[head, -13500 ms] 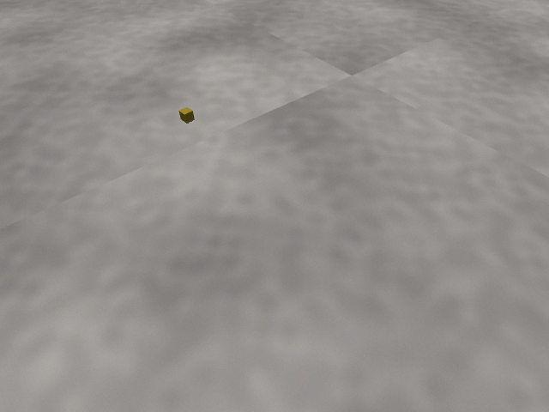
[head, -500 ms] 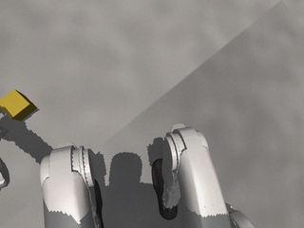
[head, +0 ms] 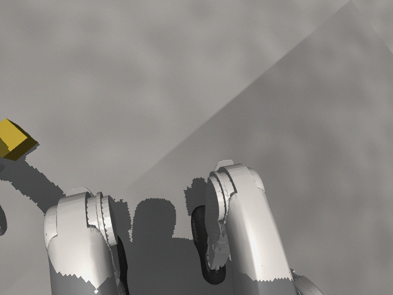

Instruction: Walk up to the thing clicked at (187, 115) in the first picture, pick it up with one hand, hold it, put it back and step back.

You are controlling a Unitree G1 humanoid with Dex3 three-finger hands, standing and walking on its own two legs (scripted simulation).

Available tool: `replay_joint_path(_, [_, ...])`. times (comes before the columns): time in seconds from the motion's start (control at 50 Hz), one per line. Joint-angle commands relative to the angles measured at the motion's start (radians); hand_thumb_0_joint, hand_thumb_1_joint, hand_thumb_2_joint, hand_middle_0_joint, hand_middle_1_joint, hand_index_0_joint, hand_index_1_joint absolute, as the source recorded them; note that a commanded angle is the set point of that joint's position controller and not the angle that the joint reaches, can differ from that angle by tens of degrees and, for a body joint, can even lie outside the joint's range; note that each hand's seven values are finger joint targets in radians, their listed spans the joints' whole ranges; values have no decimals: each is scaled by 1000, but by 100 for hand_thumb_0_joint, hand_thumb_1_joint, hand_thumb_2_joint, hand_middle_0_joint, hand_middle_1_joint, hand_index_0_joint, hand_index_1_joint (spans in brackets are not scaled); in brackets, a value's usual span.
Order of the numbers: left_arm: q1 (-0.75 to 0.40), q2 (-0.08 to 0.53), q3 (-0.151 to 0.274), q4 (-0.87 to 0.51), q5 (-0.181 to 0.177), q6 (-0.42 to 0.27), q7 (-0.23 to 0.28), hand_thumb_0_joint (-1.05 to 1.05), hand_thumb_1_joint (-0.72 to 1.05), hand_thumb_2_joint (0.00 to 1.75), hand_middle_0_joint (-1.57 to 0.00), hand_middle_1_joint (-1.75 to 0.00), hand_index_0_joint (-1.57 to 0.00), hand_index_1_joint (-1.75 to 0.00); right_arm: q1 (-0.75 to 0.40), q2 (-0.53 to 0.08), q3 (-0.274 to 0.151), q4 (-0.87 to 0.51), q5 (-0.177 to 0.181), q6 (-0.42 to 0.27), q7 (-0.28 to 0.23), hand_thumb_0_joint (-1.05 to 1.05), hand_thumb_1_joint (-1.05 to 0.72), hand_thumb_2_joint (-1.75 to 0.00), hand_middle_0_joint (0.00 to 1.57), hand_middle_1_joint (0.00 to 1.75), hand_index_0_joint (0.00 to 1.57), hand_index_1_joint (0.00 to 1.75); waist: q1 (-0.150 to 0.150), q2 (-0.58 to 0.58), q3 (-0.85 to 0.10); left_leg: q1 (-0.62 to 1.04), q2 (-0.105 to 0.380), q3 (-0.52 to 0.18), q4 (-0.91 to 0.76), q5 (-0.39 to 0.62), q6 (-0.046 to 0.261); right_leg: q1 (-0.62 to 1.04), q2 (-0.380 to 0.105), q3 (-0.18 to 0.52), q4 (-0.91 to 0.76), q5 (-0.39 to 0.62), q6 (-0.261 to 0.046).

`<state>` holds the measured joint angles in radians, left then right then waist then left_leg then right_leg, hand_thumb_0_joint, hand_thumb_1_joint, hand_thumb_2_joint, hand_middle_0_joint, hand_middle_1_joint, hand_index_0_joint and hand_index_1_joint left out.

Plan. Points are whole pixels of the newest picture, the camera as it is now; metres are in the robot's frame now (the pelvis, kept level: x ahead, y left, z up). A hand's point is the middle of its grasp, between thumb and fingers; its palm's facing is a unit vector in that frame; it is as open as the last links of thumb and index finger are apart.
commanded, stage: rise first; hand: left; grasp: from above
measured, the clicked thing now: (10, 140) +0.45 +0.34 -0.28
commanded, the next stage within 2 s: none
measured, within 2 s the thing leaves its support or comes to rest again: neither
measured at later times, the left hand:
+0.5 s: hand out of the picture +0.41 +0.37 -0.18, palm faces -0.24 -0.33 -0.91, open 13.9 cm
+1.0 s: hand out of the picture +0.41 +0.37 -0.17, palm faces -0.23 -0.33 -0.92, open 13.8 cm
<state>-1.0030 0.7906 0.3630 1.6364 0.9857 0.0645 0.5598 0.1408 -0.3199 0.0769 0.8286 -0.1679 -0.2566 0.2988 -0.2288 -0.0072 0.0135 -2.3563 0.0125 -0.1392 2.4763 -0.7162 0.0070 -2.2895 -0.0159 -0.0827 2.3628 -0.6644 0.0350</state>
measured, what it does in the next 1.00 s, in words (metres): stands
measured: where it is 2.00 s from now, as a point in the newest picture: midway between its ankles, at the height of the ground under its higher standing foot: (165, 272)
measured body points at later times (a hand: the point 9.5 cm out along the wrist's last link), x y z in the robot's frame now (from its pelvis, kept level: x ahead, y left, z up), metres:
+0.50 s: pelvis +0.00 +0.00 +0.00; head +0.25 +0.07 +0.37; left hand +0.42 +0.38 -0.13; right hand +0.04 -0.27 -0.10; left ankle +0.07 +0.12 -0.28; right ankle +0.10 -0.13 -0.28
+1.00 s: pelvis +0.00 +0.00 +0.00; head +0.24 +0.07 +0.37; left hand +0.42 +0.38 -0.12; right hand +0.04 -0.27 -0.10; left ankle +0.07 +0.12 -0.28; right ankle +0.10 -0.13 -0.28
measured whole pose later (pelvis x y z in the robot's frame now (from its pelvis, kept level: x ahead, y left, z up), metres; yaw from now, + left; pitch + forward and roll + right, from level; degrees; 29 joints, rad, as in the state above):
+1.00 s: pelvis +0.00 +0.00 +0.00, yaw +0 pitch +33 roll -9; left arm -1.00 0.79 0.37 1.62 0.97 0.10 0.55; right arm 0.15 -0.34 0.07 0.84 -0.18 -0.31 0.33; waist -0.23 0.00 0.01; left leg -2.35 0.01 -0.14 2.47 -0.70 0.01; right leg -2.29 -0.01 -0.08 2.35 -0.64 0.03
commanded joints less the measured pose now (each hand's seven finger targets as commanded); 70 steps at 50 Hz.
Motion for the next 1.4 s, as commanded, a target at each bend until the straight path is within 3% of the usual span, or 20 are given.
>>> replay_joint_path(0.0, [-260,300,-7,-119,13,0,38,0,-57,97,-10,-109,-11,-108,236,-261,-70,7,6,-6,3,0,-92,-91,20,30,20,30,-20,320,-670,522,-3,74,-267,239,12,324,38,-93,-196,222,-65])
replay_joint_path(0.04, [-250,284,-8,-103,3,4,37,0,-57,98,-10,-111,-11,-110,238,-257,-68,7,6,-6,3,0,-93,-91,20,30,20,30,-16,296,-668,501,-3,87,-258,233,18,351,46,-88,-219,219,-63])
replay_joint_path(0.08, [-249,331,30,-136,-4,5,46,0,-56,97,-10,-110,-11,-109,234,-262,-68,5,4,-10,4,0,-92,-91,20,30,20,30,-1,313,-696,496,-4,91,-261,240,18,370,41,-86,-219,225,-60])
replay_joint_path(0.12, [-219,275,-4,-94,-7,13,33,0,-57,98,-10,-110,-11,-109,241,-254,-68,11,4,-11,9,0,-92,-91,20,30,20,30,-12,289,-681,482,-3,94,-259,237,19,384,47,-86,-222,224,-60])
replay_joint_path(0.18, [-225,323,22,-133,-6,19,24,0,-56,96,-10,-111,-11,-109,238,-259,-71,6,11,-9,8,0,-92,-91,20,30,20,30,9,312,-719,512,-5,84,-267,262,15,379,43,-87,-203,240,-63])
replay_joint_path(0.2, [-202,293,15,-92,-10,26,21,0,-57,97,-10,-110,-11,-109,236,-258,-73,7,9,-9,9,0,-92,-91,20,30,20,30,1,298,-696,516,-4,81,-271,252,14,367,44,-91,-205,229,-64])
replay_joint_path(0.3, [-243,292,-8,-104,1,18,14,0,-56,97,-10,-110,-11,-109,235,-258,-68,10,8,-19,11,0,-92,-91,20,30,20,30,-24,279,-649,466,-7,84,-261,209,22,349,47,-87,-221,197,-61])
replay_joint_path(0.44, [-263,314,12,-140,0,5,34,0,-55,96,-10,-110,-11,-109,234,-259,-68,13,2,-36,15,0,-92,-91,20,30,20,30,-15,317,-680,505,-4,82,-271,203,15,355,44,-91,-220,185,-64])
replay_joint_path(0.52, [-261,286,-12,-136,-2,15,32,0,-56,97,-10,-110,-11,-109,229,-262,-77,19,5,-35,19,0,-92,-91,20,30,20,30,-14,350,-666,529,0,69,-296,183,8,304,43,-98,-209,166,-70])
replay_joint_path(0.56, [-264,298,4,-162,-11,22,34,0,-56,97,-10,-110,-11,-109,226,-261,-80,15,8,-34,16,0,-92,-91,20,30,20,30,-1,347,-689,539,-2,73,-297,195,8,312,40,-93,-215,180,-69])
replay_joint_path(0.68, [-202,243,-33,-90,-16,43,8,0,-57,98,-10,-110,-11,-110,237,-257,-75,24,9,-38,21,0,-92,-91,20,30,20,30,-18,281,-645,482,-7,88,-271,225,19,335,47,-85,-222,209,-64])
replay_joint_path(0.82, [-275,301,-8,-131,-10,22,21,0,-55,95,-11,-112,-12,-111,243,-278,-68,20,3,-61,22,0,-92,-91,20,30,20,30,-19,292,-658,491,-5,78,-273,197,19,334,44,-90,-221,184,-63])
replay_joint_path(0.98, [-256,282,-2,-160,-24,35,32,0,-56,97,-10,-110,-11,-109,239,-266,-81,23,9,-58,24,0,-92,-91,20,30,20,30,-1,342,-722,537,-4,84,-290,206,9,338,41,-88,-216,187,-69])
replay_joint_path(1.1, [-207,256,-23,-76,-19,51,5,0,-54,95,-10,-113,-12,-110,249,-265,-70,29,9,-58,26,0,-92,-91,20,30,20,30,-15,265,-653,470,-10,93,-267,239,19,357,48,-82,-218,216,-63])
replay_joint_path(1.16, [-230,293,3,-76,-17,38,15,0,-54,95,-10,-112,-12,-110,258,-276,-68,36,6,-68,26,0,-92,-91,20,30,20,30,-19,262,-646,463,-10,83,-273,214,20,354,46,-87,-219,194,-61])
replay_joint_path(1.18, [-247,274,-18,-74,-11,34,15,0,-53,94,-10,-112,-12,-110,250,-274,-62,23,3,-71,27,0,-92,-91,20,30,20,30,-28,260,-634,457,-11,84,-266,210,21,343,45,-86,-220,193,-61])
replay_joint_path(1.24, [-267,309,-5,-66,-6,22,22,0,-53,94,-11,-112,-13,-110,250,-278,-59,34,-1,-81,26,0,-92,-91,20,30,20,30,-34,249,-633,447,-7,88,-254,184,26,348,48,-86,-232,166,-58])
replay_joint_path(1.3, [-265,298,-4,-81,-3,11,40,0,-53,94,-11,-112,-13,-110,249,-273,-56,29,-9,-90,28,0,-92,-91,20,30,20,30,-30,292,-646,484,-8,92,-263,194,18,364,47,-87,-225,173,-62])
replay_joint_path(1.34, [-283,338,18,-141,-5,10,52,0,-52,93,-11,-112,-13,-110,245,-270,-61,27,-7,-89,30,0,-92,-91,20,30,20,30,-7,323,-693,518,-5,91,-264,204,16,360,43,-89,-221,180,-63])
replay_joint_path(1.38, [-265,311,17,-148,-13,21,55,0,-54,95,-11,-112,-12,-110,240,-271,-71,24,-2,-84,32,0,-92,-91,20,30,20,30,-4,368,-723,554,-2,84,-285,206,6,347,42,-93,-213,179,-70])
